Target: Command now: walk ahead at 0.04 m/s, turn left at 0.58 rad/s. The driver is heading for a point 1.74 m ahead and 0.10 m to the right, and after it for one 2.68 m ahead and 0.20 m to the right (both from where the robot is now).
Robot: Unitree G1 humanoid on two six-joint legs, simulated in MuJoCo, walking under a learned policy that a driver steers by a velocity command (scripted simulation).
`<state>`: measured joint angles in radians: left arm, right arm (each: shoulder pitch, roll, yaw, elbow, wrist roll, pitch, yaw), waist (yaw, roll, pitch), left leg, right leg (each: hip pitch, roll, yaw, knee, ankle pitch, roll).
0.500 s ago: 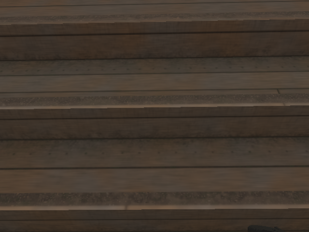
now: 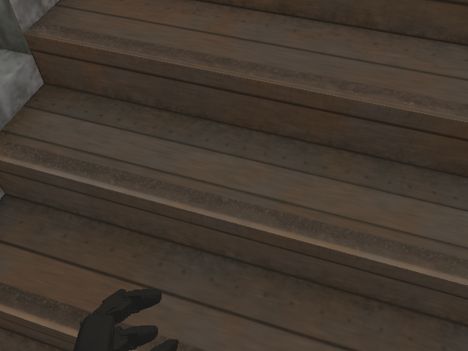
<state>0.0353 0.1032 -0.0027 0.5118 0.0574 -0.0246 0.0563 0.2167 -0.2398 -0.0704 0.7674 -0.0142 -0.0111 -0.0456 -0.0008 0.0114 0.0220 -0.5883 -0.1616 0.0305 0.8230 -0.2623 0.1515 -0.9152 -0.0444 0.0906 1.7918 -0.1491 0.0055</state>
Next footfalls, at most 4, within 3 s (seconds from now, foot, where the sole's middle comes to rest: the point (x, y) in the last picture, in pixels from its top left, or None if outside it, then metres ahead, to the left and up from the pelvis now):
0.48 right None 0.14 -0.22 -0.73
0.86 left None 0.09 0.00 -0.73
2.18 right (305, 337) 0.44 -0.13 -0.56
2.70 left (220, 172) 0.79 0.07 -0.39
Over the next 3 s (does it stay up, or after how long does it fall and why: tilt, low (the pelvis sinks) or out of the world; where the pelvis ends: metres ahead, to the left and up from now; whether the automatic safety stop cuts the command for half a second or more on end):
stays up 0.76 0.01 0.37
